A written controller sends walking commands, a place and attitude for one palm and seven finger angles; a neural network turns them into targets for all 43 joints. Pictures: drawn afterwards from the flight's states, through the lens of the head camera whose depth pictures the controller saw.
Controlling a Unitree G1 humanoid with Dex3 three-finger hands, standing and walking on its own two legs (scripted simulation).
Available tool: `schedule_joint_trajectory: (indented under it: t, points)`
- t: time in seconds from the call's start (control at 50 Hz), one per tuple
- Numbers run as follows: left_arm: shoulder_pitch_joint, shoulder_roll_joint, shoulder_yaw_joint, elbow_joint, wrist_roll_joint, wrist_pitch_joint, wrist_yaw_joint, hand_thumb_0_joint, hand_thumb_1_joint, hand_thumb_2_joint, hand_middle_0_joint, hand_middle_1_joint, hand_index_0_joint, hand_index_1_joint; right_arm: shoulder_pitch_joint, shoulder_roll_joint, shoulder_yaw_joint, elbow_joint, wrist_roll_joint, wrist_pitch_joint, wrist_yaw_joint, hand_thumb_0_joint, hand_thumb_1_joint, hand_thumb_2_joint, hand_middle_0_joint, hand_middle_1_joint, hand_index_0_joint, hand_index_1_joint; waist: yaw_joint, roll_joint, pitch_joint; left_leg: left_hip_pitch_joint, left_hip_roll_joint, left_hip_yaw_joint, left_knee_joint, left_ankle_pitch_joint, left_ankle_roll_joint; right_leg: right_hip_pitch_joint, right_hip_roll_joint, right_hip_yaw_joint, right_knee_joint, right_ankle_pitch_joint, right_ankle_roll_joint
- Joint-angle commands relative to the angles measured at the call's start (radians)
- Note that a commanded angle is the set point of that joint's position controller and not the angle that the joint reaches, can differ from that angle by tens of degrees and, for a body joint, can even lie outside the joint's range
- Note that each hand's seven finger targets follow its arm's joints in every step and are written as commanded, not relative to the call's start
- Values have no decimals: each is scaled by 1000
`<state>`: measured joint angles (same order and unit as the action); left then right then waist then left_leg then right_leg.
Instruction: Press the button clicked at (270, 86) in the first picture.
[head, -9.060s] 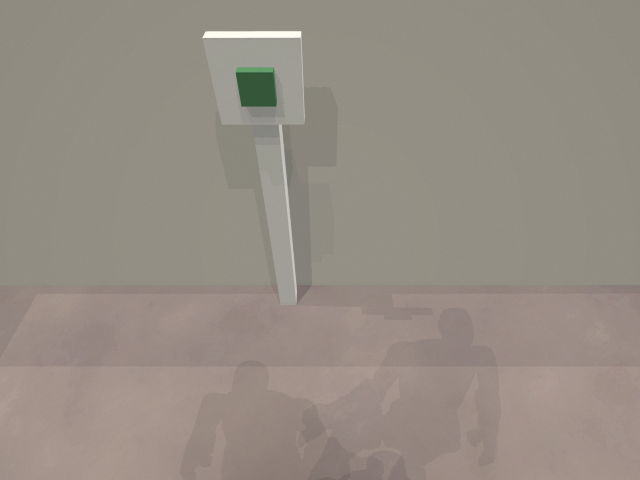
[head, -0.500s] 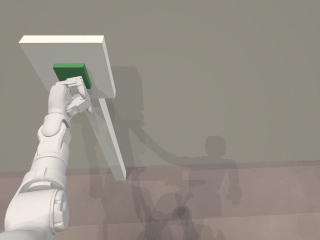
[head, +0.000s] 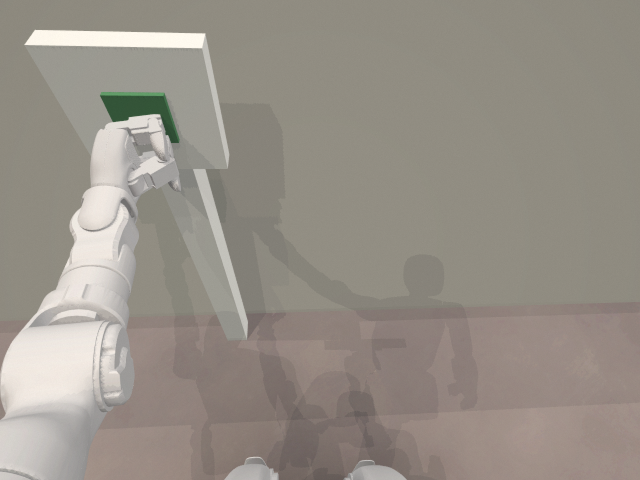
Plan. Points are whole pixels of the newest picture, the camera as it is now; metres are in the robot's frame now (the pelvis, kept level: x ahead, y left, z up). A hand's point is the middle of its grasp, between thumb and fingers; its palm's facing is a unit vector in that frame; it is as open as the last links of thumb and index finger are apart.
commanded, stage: hold the button down briefly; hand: left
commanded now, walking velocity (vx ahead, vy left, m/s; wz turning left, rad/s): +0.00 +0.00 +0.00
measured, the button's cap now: (144, 113) +0.53 +0.20 +0.14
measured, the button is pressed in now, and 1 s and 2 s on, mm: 14 0 0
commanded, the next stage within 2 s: pull the fist back off the button in 0.14 s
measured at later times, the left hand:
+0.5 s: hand (169, 165) +0.48 +0.17 +0.11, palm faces +0.02 -1.00 -0.01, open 2.9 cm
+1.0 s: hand (170, 199) +0.42 +0.16 +0.11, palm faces +0.01 -1.00 +0.00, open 3.1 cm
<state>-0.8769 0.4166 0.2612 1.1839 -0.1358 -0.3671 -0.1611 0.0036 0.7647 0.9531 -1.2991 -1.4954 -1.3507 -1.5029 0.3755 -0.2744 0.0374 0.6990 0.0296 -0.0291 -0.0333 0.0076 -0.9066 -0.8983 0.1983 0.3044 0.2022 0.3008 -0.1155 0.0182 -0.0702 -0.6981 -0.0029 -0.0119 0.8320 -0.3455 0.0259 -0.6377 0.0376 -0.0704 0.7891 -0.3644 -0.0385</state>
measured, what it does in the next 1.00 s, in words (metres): stands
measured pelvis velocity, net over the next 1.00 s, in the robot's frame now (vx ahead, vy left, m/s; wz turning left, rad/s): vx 0.03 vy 0.00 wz -0.04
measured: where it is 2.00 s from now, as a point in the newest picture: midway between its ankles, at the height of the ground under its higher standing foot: outside the picture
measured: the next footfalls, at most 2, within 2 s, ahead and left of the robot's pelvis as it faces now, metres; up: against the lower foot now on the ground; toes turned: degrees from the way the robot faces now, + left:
none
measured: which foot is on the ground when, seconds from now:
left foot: down 0.00-1.00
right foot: down 0.00-1.00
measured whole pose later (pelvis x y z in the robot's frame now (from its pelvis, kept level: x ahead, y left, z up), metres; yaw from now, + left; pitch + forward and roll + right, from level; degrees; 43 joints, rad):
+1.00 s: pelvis +0.03 +0.00 +0.01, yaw -2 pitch +8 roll -1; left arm -0.40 0.27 0.23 0.63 -0.20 -0.26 -0.15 0.01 0.89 0.90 -1.30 -1.50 -1.30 -1.50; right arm 0.32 -0.26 0.02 0.58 0.05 -0.02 -0.02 0.01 -0.91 -0.90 0.20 0.30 0.20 0.30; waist -0.05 0.03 -0.10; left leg -0.53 0.00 0.03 0.76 -0.37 0.03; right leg -0.49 0.05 -0.02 0.73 -0.38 -0.03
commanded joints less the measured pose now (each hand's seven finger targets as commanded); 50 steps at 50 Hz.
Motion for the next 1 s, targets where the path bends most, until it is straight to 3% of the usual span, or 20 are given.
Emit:
schedule_joint_trajectory:
  t: [0.0, 0.04, 0.08, 0.14, 0.18, 0.24, 0.34, 0.38, 0.42, 0.46, 0.48, 0.6, 0.66, 0.72, 0.78, 0.82, 0.86, 0.92, 0.98]
  points:
    - [-656, 173, 1, -225, -11, -45, 25, 0, 900, 900, -1300, -1500, -1300, -1500, 97, -171, -55, -72, 0, -40, -19, 0, -900, -900, 200, 300, 200, 300, -99, 56, -316, 280, 14, -69, -129, -36, 14, -30, 1, 72, -149, 12, 25]
    - [-669, 197, 16, -242, -10, -52, 26, 0, 900, 900, -1300, -1500, -1300, -1500, 104, -172, -57, -68, -2, -45, -19, 0, -900, -900, 200, 300, 200, 300, -96, 74, -356, 289, 13, -64, -119, -5, 15, -10, 0, 77, -145, 35, 24]
    - [-660, 207, 21, -218, -12, -45, 24, 0, 900, 900, -1300, -1500, -1300, -1500, 104, -174, -54, -68, -1, -46, -19, 0, -900, -900, 200, 300, 200, 300, -100, 41, -320, 255, 13, -63, -122, -36, 16, -12, 1, 76, -152, 13, 27]
    - [-670, 187, 1, -223, -12, -46, 22, 0, 900, 900, -1300, -1500, -1300, -1500, 102, -175, -53, -71, 0, -51, -18, 0, -900, -900, 200, 300, 200, 300, -104, 69, -316, 252, 13, -61, -122, -61, 17, -27, 0, 81, -153, -5, 26]
    - [-660, 225, 20, -205, -14, -38, 22, 0, 900, 900, -1300, -1500, -1300, -1500, 104, -179, -50, -72, 2, -54, -20, 0, -900, -900, 200, 300, 200, 300, -105, 47, -290, 205, 12, -56, -123, -93, 19, -10, -2, 89, -161, -28, 29]
    - [-655, 239, 29, -203, -14, -35, 15, 0, 900, 900, -1300, -1500, -1300, -1500, 106, -178, -50, -78, 4, -56, -21, 0, -900, -900, 200, 300, 200, 300, -102, 44, -314, 197, 11, -49, -117, -79, 21, 11, -2, 93, -158, -20, 30]
    - [-599, 260, 73, -212, -15, -33, 4, 0, 900, 900, -1300, -1500, -1300, -1500, 107, -173, -55, -94, -1, -52, -14, 0, -900, -900, 200, 300, 200, 300, -68, 76, -357, 224, 8, -46, -107, -13, 17, 38, 0, 88, -145, 28, 23]
    - [-570, 252, 75, -226, -19, -31, 1, 0, 900, 900, -1300, -1500, -1300, -1500, 104, -172, -57, -104, -1, -47, -11, 0, -900, -900, 200, 300, 200, 300, -63, 54, -343, 219, 9, -44, -108, -6, 18, 42, 1, 85, -147, 33, 24]
    - [-556, 218, 56, -258, -20, -36, -3, 0, 900, 900, -1300, -1500, -1300, -1500, 98, -165, -57, -115, -2, -46, -6, 0, -900, -900, 200, 300, 200, 300, -57, 71, -345, 234, 7, -42, -109, 9, 17, 45, 2, 79, -141, 47, 21]
    - [-501, 226, 66, -270, -16, -39, -1, 0, 900, 900, -1300, -1500, -1300, -1500, 90, -166, -60, -124, 0, -38, -5, 0, -900, -900, 200, 300, 200, 300, -41, 73, -341, 247, 11, -42, -116, 13, 14, 41, 3, 74, -138, 47, 19]
    - [-485, 184, 37, -281, -18, -38, -1, 0, 900, 900, -1300, -1500, -1300, -1500, 84, -162, -60, -131, 2, -38, -3, 0, -900, -900, 200, 300, 200, 300, -44, 58, -332, 258, 11, -44, -119, 8, 15, 31, 5, 69, -140, 41, 20]
    - [-384, 126, 21, -390, -32, -42, 8, 0, 900, 900, -1300, -1500, -1300, -1500, 62, -153, -67, -151, 5, -32, 2, 0, -900, -900, 200, 300, 200, 300, -9, 56, -361, 330, 12, -44, -127, 92, 10, 66, 10, 55, -130, 115, 13]
    - [-294, 141, 45, -409, -37, -30, 12, 0, 900, 900, -1300, -1500, -1300, -1500, 45, -150, -67, -162, 9, -26, 1, 0, -900, -900, 200, 300, 200, 300, 10, 11, -335, 304, 10, -32, -130, 106, 14, 106, 9, 62, -137, 149, 15]
    - [-215, 142, 48, -485, -36, -24, 12, 0, 900, 900, -1300, -1500, -1300, -1500, 24, -143, -66, -181, 12, -24, 0, 0, -900, -900, 200, 300, 200, 300, 31, 35, -343, 317, 6, -22, -133, 151, 14, 151, 5, 62, -134, 200, 10]
    - [-106, 97, 31, -567, -52, -9, 10, 0, 900, 900, -1300, -1500, -1300, -1500, 1, -134, -67, -204, 15, -25, 5, 0, -900, -900, 200, 300, 200, 300, 54, 38, -350, 348, 6, -14, -137, 213, 11, 179, 6, 59, -130, 270, 10]
    - [9, 105, 50, -620, -63, 5, 8, 0, 900, 900, -1300, -1500, -1300, -1500, -11, -134, -69, -220, 16, -24, 6, 0, -900, -900, 200, 300, 200, 300, 71, 9, -356, 349, 6, -7, -137, 261, 13, 224, 5, 60, -130, 325, 10]
    - [45, 71, 29, -673, -71, 25, 7, 0, 900, 900, -1300, -1500, -1300, -1500, -30, -126, -66, -229, 19, -24, 8, 0, -900, -900, 200, 300, 200, 300, 71, 12, -319, 349, 6, -4, -146, 274, 13, 223, 3, 56, -134, 350, 13]
    - [129, 54, 18, -798, -79, 44, 10, 0, 900, 900, -1300, -1500, -1300, -1500, -53, -122, -68, -249, 19, -28, 6, 0, -900, -900, 200, 300, 200, 300, 81, 10, -332, 377, 5, -3, -147, 321, 14, 257, 0, 56, -133, 394, 13]
    - [155, 13, -20, -878, -84, 64, 12, 0, 900, 900, -1300, -1500, -1300, -1500, -78, -114, -66, -248, 23, -32, 1, 0, -900, -900, 200, 300, 200, 300, 68, 15, -292, 391, 6, -2, -156, 321, 12, 242, -2, 53, -144, 399, 18]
